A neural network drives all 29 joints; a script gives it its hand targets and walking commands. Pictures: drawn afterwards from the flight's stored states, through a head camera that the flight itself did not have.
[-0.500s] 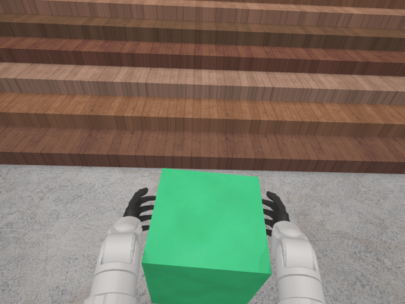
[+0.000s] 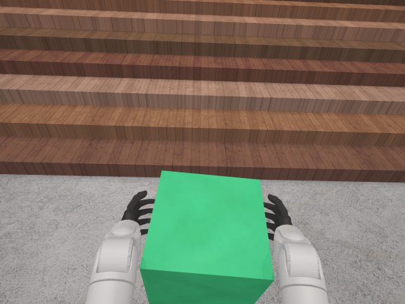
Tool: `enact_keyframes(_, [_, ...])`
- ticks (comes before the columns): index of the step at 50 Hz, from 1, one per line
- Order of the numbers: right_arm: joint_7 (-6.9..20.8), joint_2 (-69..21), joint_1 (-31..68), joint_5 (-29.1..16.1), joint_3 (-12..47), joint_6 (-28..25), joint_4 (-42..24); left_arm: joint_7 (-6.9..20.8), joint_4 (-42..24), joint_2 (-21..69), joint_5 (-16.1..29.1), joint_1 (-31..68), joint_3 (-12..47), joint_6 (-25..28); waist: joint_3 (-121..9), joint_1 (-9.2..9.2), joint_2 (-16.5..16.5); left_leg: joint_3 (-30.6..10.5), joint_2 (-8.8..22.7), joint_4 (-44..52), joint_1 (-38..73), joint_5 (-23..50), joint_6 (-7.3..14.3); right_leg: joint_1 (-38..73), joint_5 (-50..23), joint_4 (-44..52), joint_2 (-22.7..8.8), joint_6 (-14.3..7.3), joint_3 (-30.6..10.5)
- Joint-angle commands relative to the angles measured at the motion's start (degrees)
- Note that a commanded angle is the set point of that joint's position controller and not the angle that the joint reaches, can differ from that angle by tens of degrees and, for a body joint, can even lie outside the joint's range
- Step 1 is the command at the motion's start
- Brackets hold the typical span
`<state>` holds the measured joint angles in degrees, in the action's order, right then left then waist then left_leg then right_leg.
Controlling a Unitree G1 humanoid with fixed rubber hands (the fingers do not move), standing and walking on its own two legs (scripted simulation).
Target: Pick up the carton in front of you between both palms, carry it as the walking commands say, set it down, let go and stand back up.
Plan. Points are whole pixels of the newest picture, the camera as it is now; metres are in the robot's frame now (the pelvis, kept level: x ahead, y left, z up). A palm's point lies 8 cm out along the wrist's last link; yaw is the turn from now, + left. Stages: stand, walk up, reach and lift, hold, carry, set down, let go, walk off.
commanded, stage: hold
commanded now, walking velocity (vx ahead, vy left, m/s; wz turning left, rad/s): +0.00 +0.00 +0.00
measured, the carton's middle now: (203, 246) +0.29 +0.00 -0.03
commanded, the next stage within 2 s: carry in 0.34 s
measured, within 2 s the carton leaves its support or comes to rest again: neither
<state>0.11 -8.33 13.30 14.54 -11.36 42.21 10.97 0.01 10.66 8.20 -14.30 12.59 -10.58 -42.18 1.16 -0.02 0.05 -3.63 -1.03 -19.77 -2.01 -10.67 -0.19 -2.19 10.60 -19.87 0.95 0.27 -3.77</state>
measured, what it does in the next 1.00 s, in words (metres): walks ahead: left foot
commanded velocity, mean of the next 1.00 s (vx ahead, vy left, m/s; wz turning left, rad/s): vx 0.35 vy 0.00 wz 0.00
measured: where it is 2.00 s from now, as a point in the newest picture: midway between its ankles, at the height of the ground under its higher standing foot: (207, 219)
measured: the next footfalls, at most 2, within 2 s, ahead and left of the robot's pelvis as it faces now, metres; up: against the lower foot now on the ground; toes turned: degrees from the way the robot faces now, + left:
left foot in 0.78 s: +0.18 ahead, +0.10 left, +0.00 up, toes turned +11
right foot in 1.14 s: +0.48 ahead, -0.13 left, +0.00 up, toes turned -12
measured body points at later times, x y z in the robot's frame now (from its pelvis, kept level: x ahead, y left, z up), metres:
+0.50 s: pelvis +0.00 -0.01 -0.01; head -0.04 -0.01 +0.44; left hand +0.31 +0.15 +0.06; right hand +0.31 -0.16 +0.06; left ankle +0.01 +0.12 -0.75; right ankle +0.01 -0.13 -0.74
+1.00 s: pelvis +0.22 -0.01 +0.00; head +0.20 -0.01 +0.45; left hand +0.47 +0.14 +0.08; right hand +0.46 -0.17 +0.08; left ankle +0.14 +0.09 -0.75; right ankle +0.26 -0.13 -0.71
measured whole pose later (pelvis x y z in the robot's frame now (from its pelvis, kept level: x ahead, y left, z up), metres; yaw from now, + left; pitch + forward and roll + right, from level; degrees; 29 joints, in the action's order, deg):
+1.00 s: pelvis +0.22 -0.01 +0.00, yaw -1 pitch +6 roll +0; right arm -9.4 -7.4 -0.1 1.5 -2.8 69.0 -27.2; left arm -8.2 -27.2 7.3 -1.0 -0.4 -4.1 -69.0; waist -9.9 -1.8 -1.5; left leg 10.9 2.4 -17.6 -7.0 -16.2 0.8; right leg -32.2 16.9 -44.8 -4.5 0.4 7.3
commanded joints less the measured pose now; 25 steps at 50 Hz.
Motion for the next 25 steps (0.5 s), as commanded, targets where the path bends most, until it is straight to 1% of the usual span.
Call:
enact_keyframes(1, [12.2,-49.8,23.9,-12.3,28.6,-0.1,-1.1,12.1,-2.4,49.7,12.6,25.9,28.2,0.3,-9.5,0.00,-0.1,-0.8,-3.8,2.7,1.5,8.3,0.0,1.6,-7.8,2.7,3.9,0.0,-0.9])
enact_keyframes(4, [12.8,-50.1,26.4,-12.2,27.9,0.0,-0.1,12.5,-1.2,50.1,12.3,28.1,27.4,0.1,-8.0,0.04,-0.1,-0.6,-3.6,2.8,0.3,3.9,0.3,0.4,-3.7,2.7,3.7,-0.3,-0.5])
enact_keyframes(9, [13.4,-51.8,30.8,-12.8,28.7,-0.5,0.2,13.1,-0.8,51.9,12.8,32.4,28.1,0.7,-10.6,0.12,-0.1,-0.7,-3.5,1.9,0.4,2.8,0.4,0.5,-2.7,1.8,3.7,-0.4,-0.4])
enact_keyframes(16, [13.4,-52.1,32.4,-12.1,27.8,-0.7,2.5,13.3,1.4,52.1,12.3,34.3,27.4,0.9,-10.6,0.07,-0.1,-0.4,-3.4,1.8,0.1,0.8,0.4,0.1,-0.8,1.7,3.5,-0.4,-0.3])
enact_keyframes(17, [13.4,-52.3,33.4,-12.7,28.5,-0.4,2.4,13.3,1.7,51.9,13.2,36.0,28.2,0.5,-12.9,0.30,-1.5,-0.4,6.2,-0.9,-6.7,-8.7,0.9,-6.0,7.9,-2.1,-5.7,-0.6,0.0])
enact_keyframes(18, [13.3,-52.3,33.9,-13.3,28.5,-0.1,2.3,13.3,0.8,51.7,13.2,36.2,28.2,0.4,-13.5,0.06,-1.7,-2.4,5.8,0.8,-8.3,-20.6,1.0,-8.1,19.2,-0.9,-4.9,-0.9,-0.9])
enact_keyframes(19, [13.2,-52.5,34.6,-14.1,29.5,0.0,0.8,13.1,-0.3,52.1,13.9,36.8,29.3,0.2,-12.0,0.00,-1.8,-2.7,5.6,1.6,-11.3,-30.0,1.2,-11.4,27.8,-1.0,-4.1,-0.9,-0.6])
enact_keyframes(20, [12.8,-52.8,35.5,-14.8,30.7,0.3,-0.6,12.8,-1.7,52.6,14.7,37.8,30.3,0.0,-11.2,-0.14,-2.3,-3.2,6.1,2.0,-12.5,-32.7,1.3,-13.3,29.2,-2.5,-3.5,-0.9,0.3])
enact_keyframes(21, [12.5,-53.0,36.0,-15.4,31.6,0.7,-1.7,12.5,-2.9,53.1,15.6,38.2,31.1,-0.4,-12.1,-0.03,-3.3,-3.9,7.0,2.1,-12.1,-29.2,1.7,-13.7,24.3,-5.4,-3.1,-0.7,1.8])
enact_keyframes(22, [11.9,-53.2,35.4,-15.8,32.6,1.4,-3.1,12.1,-4.2,53.3,16.4,38.1,32.3,-1.0,-14.8,-0.01,-4.3,-5.3,8.1,2.4,-10.8,-24.9,2.5,-13.0,17.3,-9.2,-2.1,-0.5,4.0])
enact_keyframes(23, [11.2,-53.2,34.1,-16.2,33.7,2.3,-4.5,11.7,-5.6,53.2,17.2,37.9,33.5,-1.9,-17.2,-0.18,-5.7,-7.3,9.4,3.1,-9.8,-23.2,3.7,-12.6,12.4,-12.3,-0.9,-0.2,6.1])
enact_keyframes(24, [10.5,-53.0,32.9,-16.6,34.8,3.5,-6.4,11.3,-7.2,53.3,18.3,37.5,35.1,-3.0,-18.2,-0.22,-7.2,-8.9,10.6,3.8,-9.8,-24.8,4.9,-12.7,12.1,-11.5,0.0,-0.2,7.8])
enact_keyframes(25, [9.9,-52.8,32.5,-17.2,36.0,4.8,-8.7,10.9,-9.2,53.4,19.4,37.1,36.5,-4.3,-18.2,-0.17,-7.7,-9.0,11.0,3.9,-11.3,-28.0,5.6,-11.8,13.8,-9.6,0.0,-0.5,8.1])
